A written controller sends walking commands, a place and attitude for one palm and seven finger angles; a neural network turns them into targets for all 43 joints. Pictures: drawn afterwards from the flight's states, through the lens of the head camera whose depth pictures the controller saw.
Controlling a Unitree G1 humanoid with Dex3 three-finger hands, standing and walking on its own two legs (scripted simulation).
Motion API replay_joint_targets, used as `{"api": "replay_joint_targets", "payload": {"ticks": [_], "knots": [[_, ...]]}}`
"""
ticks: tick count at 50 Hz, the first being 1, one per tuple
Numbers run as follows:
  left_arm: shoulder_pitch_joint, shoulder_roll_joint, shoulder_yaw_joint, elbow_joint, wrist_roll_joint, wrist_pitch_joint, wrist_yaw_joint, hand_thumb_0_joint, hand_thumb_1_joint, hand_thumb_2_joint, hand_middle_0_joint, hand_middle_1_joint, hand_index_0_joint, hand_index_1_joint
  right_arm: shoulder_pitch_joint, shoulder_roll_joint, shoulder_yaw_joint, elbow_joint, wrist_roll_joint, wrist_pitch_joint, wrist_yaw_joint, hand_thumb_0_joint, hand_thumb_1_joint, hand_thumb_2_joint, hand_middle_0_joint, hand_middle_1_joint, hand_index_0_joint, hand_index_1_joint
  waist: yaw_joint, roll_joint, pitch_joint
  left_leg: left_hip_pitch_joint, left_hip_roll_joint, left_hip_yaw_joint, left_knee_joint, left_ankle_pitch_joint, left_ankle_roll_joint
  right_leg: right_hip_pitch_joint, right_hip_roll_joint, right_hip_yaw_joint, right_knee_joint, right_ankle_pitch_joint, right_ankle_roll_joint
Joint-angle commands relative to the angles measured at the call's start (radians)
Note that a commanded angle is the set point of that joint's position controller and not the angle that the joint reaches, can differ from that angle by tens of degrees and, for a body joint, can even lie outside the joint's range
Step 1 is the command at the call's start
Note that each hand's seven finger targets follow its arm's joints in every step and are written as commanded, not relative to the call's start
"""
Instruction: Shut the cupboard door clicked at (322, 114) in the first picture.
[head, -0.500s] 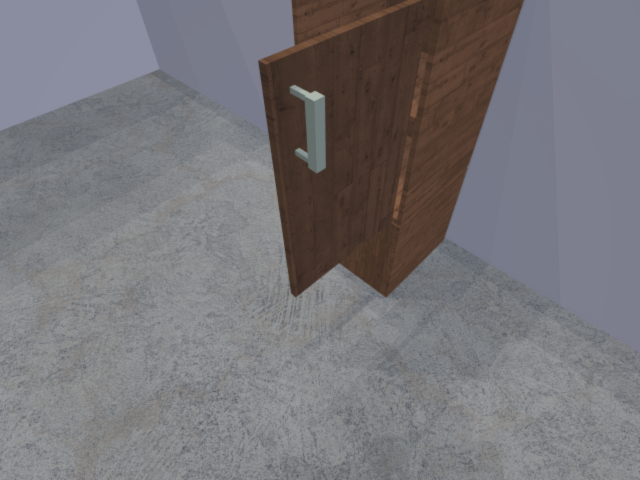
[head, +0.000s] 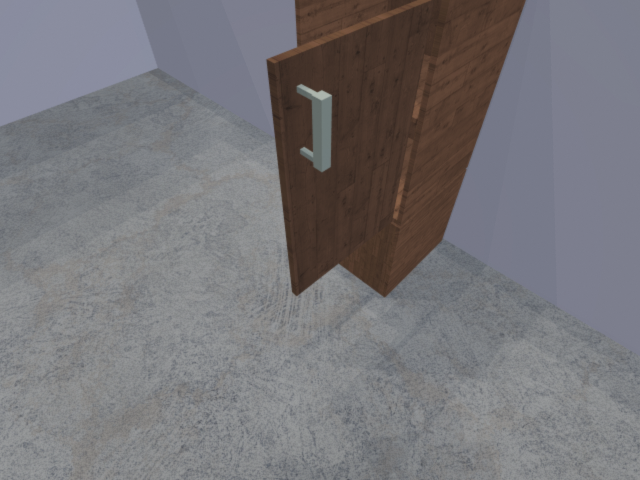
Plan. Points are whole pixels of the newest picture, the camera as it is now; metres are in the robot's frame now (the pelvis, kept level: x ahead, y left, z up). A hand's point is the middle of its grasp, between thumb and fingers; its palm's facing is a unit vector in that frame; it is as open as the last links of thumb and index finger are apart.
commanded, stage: look at it before walking up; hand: left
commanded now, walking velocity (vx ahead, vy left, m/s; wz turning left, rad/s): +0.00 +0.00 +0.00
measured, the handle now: (313, 128) +0.61 +0.05 +0.12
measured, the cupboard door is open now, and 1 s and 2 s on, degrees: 88 88 88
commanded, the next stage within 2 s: walk around to get in front in 0.34 s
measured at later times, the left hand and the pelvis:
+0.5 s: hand out of the picture +0.07 +0.25 -0.16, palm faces -0.01 -0.95 -0.32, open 7.4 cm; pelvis +0.00 +0.01 +0.00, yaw +0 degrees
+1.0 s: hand out of the picture +0.08 +0.17 -0.18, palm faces -0.16 -0.94 -0.29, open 7.4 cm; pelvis -0.02 -0.02 -0.03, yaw -13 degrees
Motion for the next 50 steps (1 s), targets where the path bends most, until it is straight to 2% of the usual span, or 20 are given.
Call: {"api": "replay_joint_targets", "payload": {"ticks": [1,11,23,24,27,31,34,37,38,39,40,41,42,44,45,46,47,48,49,50], "knots": [[-0.03,0.199,0.033,-0.056,0.004,-0.02,0.017,0.0,0.9,0.9,-0.2,-0.3,-0.2,-0.3,-0.023,-0.18,-0.035,-0.049,0.002,-0.025,-0.016,0.0,-0.9,-0.9,0.2,0.3,0.2,0.3,0.0,-0.016,-0.055,-0.015,0.108,-0.098,-0.047,0.1,0.032,0.008,-0.149,0.133,-0.051,0.106,-0.013],[-0.035,0.206,0.031,-0.056,0.005,-0.019,0.016,0.0,0.9,0.9,-0.2,-0.3,-0.2,-0.3,-0.033,-0.186,-0.035,-0.049,0.003,-0.025,-0.014,0.0,-0.9,-0.9,0.2,0.3,0.2,0.3,0.0,-0.013,-0.049,-0.023,0.106,-0.105,-0.053,0.088,0.033,0.003,-0.149,0.134,-0.054,0.076,-0.011],[-0.044,0.213,0.032,-0.061,0.005,-0.019,0.016,0.0,0.9,0.9,-0.2,-0.3,-0.2,-0.3,-0.044,-0.202,-0.037,-0.054,0.003,-0.03,-0.016,0.0,-0.9,-0.9,0.2,0.3,0.2,0.3,0.0,-0.011,-0.076,0.004,0.115,-0.101,-0.049,0.154,0.032,0.015,-0.15,0.135,-0.034,0.163,-0.012],[-0.043,0.208,0.033,-0.067,0.005,-0.015,0.016,0.0,0.9,0.9,-0.2,-0.3,-0.2,-0.3,-0.036,-0.193,-0.038,-0.056,0.002,-0.029,-0.018,0.0,-0.9,-0.9,0.2,0.3,0.2,0.3,-0.002,-0.011,-0.078,0.014,0.118,-0.09,-0.032,0.17,0.03,0.004,-0.15,0.136,-0.02,0.196,-0.013],[0.006,0.104,0.021,-0.06,0.004,0.015,0.022,0.0,0.9,0.9,-0.2,-0.3,-0.2,-0.3,0.035,-0.074,-0.021,-0.047,0.0,-0.004,-0.026,0.0,-0.9,-0.9,0.2,0.3,0.2,0.3,-0.009,-0.026,-0.073,0.009,0.126,-0.037,0.028,0.178,0.011,-0.035,-0.149,0.144,0.042,0.268,0.001],[0.026,0.124,0.043,-0.097,0.01,0.039,0.018,0.0,0.9,0.9,-0.2,-0.3,-0.2,-0.3,0.047,-0.095,-0.045,-0.09,-0.001,0.012,-0.035,0.0,-0.9,-0.9,0.2,0.3,0.2,0.3,-0.008,-0.028,-0.057,-0.012,0.135,0.004,0.097,0.119,0.013,-0.104,-0.139,0.181,0.114,0.278,-0.01],[0.023,0.119,0.054,-0.141,0.015,0.054,0.01,0.0,0.9,0.9,-0.2,-0.3,-0.2,-0.3,0.041,-0.105,-0.06,-0.13,-0.003,0.02,-0.038,0.0,-0.9,-0.9,0.2,0.3,0.2,0.3,-0.006,-0.015,-0.032,-0.047,0.16,0.001,0.112,0.05,0.029,-0.17,-0.112,0.198,0.175,0.223,-0.012],[0.029,0.09,0.06,-0.18,0.018,0.064,0.001,0.0,0.9,0.9,-0.2,-0.3,-0.2,-0.3,0.042,-0.12,-0.074,-0.16,-0.007,0.018,-0.042,0.0,-0.9,-0.9,0.2,0.3,0.2,0.3,-0.003,0.062,-0.034,-0.051,0.229,-0.047,0.081,0.01,0.068,-0.243,-0.055,0.168,0.302,0.109,0.003],[0.032,0.074,0.062,-0.192,0.018,0.068,-0.003,0.0,0.9,0.9,-0.2,-0.3,-0.2,-0.3,0.043,-0.128,-0.079,-0.167,-0.009,0.015,-0.042,0.0,-0.9,-0.9,0.2,0.3,0.2,0.3,-0.002,0.116,-0.035,-0.051,0.285,-0.079,0.049,0.047,0.101,-0.268,-0.029,0.136,0.41,-0.014,0.011],[0.026,0.056,0.065,-0.206,0.02,0.075,-0.006,0.0,0.9,0.9,-0.2,-0.3,-0.2,-0.3,0.051,-0.131,-0.083,-0.169,-0.012,0.009,-0.043,0.0,-0.9,-0.9,0.2,0.3,0.2,0.3,-0.002,0.17,-0.032,-0.054,0.351,-0.108,0.014,0.118,0.149,-0.301,-0.01,0.099,0.553,-0.242,0.025],[0.021,0.043,0.069,-0.22,0.018,0.079,-0.007,0.0,0.9,0.9,-0.2,-0.3,-0.2,-0.3,0.057,-0.13,-0.083,-0.176,-0.013,0.005,-0.044,0.0,-0.9,-0.9,0.2,0.3,0.2,0.3,-0.001,0.176,-0.033,-0.04,0.387,-0.124,0.01,0.189,0.188,-0.334,-0.015,0.103,0.653,-0.353,0.029],[0.018,0.041,0.074,-0.232,0.02,0.084,-0.008,0.0,0.9,0.9,-0.2,-0.3,-0.2,-0.3,0.056,-0.122,-0.083,-0.185,-0.015,0.003,-0.046,0.0,-0.9,-0.9,0.2,0.3,0.2,0.3,-0.001,0.163,-0.02,-0.066,0.402,-0.109,0.017,0.222,0.202,-0.345,-0.029,0.114,0.704,-0.376,0.031],[0.021,0.027,0.076,-0.238,0.019,0.082,-0.01,0.0,0.9,0.9,-0.2,-0.3,-0.2,-0.3,0.036,-0.113,-0.084,-0.194,-0.018,0.0,-0.046,0.0,-0.9,-0.9,0.2,0.3,0.2,0.3,0.012,0.155,-0.013,-0.076,0.391,-0.072,0.053,0.271,0.192,-0.334,-0.047,0.119,0.674,-0.377,0.029],[0.08,0.011,0.078,-0.232,0.017,0.07,-0.016,0.0,0.9,0.9,-0.2,-0.3,-0.2,-0.3,0.004,-0.119,-0.088,-0.209,-0.021,0.003,-0.044,0.0,-0.9,-0.9,0.2,0.3,0.2,0.3,0.039,0.132,-0.033,-0.082,0.346,0.01,0.158,0.303,0.135,-0.237,-0.043,0.069,0.512,-0.315,0.028],[0.132,0.017,0.085,-0.218,0.019,0.063,-0.018,0.0,0.9,0.9,-0.2,-0.3,-0.2,-0.3,-0.008,-0.119,-0.092,-0.215,-0.016,0.007,-0.043,0.0,-0.9,-0.9,0.2,0.3,0.2,0.3,0.061,0.065,-0.043,-0.11,0.311,0.046,0.246,0.259,0.097,-0.168,-0.031,0.051,0.394,-0.198,0.028],[0.209,0.056,0.098,-0.198,0.022,0.055,-0.014,0.0,0.9,0.9,-0.2,-0.3,-0.2,-0.3,-0.041,-0.105,-0.095,-0.229,-0.004,0.013,-0.041,0.0,-0.9,-0.9,0.2,0.3,0.2,0.3,0.107,-0.055,-0.05,-0.2,0.232,0.093,0.424,0.099,0.036,-0.066,-0.069,0.126,0.193,0.048,0.014],[0.24,0.178,0.122,-0.195,0.036,0.038,0.006,0.0,0.9,0.9,-0.2,-0.3,-0.2,-0.3,-0.03,-0.012,-0.081,-0.265,0.008,0.017,-0.035,0.0,-0.9,-0.9,0.2,0.3,0.2,0.3,0.105,-0.443,-0.042,-0.453,0.042,0.142,0.704,-0.382,-0.037,0.029,-0.324,0.568,0.031,0.354,-0.087],[0.262,0.193,0.121,-0.192,0.015,0.039,0.018,0.0,0.9,0.9,-0.2,-0.3,-0.2,-0.3,-0.054,-0.031,-0.081,-0.274,0.01,0.032,-0.032,0.0,-0.9,-0.9,0.2,0.3,0.2,0.3,0.119,-0.363,-0.033,-0.469,0.005,-0.022,0.872,-0.493,-0.035,-0.039,-0.38,0.654,0.01,0.425,-0.175],[0.208,0.181,0.116,-0.206,0.014,0.042,0.023,0.0,0.9,0.9,-0.2,-0.3,-0.2,-0.3,-0.019,-0.022,-0.083,-0.262,0.013,0.039,-0.026,0.0,-0.9,-0.9,0.2,0.3,0.2,0.3,0.073,-0.283,-0.017,-0.492,0.036,-0.078,0.944,-0.421,-0.027,-0.079,-0.361,0.586,-0.004,0.153,-0.207],[0.151,0.126,0.116,-0.231,0.016,0.045,0.032,0.0,0.9,0.9,-0.2,-0.3,-0.2,-0.3,-0.054,-0.012,-0.087,-0.26,0.008,0.036,-0.024,0.0,-0.9,-0.9,0.2,0.3,0.2,0.3,0.058,-0.165,0.005,-0.521,0.041,-0.094,0.951,-0.34,-0.029,-0.095,-0.307,0.586,0.003,0.113,-0.186]]}}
